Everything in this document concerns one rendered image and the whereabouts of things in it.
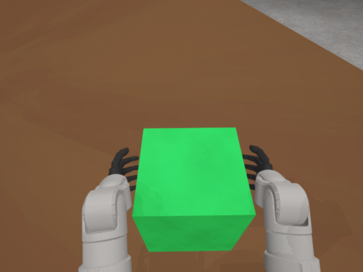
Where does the right robot forearm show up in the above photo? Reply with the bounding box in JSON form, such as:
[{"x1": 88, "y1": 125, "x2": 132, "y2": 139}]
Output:
[{"x1": 255, "y1": 169, "x2": 320, "y2": 272}]

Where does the left robot forearm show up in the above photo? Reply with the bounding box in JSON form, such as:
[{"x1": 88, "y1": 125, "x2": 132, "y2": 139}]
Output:
[{"x1": 78, "y1": 174, "x2": 132, "y2": 272}]

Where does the carton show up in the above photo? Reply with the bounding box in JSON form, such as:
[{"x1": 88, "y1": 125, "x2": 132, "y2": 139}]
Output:
[{"x1": 132, "y1": 127, "x2": 256, "y2": 252}]

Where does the left robot hand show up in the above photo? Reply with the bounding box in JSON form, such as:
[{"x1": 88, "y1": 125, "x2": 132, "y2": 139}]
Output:
[{"x1": 109, "y1": 148, "x2": 139, "y2": 191}]

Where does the right robot hand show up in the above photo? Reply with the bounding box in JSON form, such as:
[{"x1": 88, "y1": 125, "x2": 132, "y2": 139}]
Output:
[{"x1": 242, "y1": 145, "x2": 273, "y2": 190}]

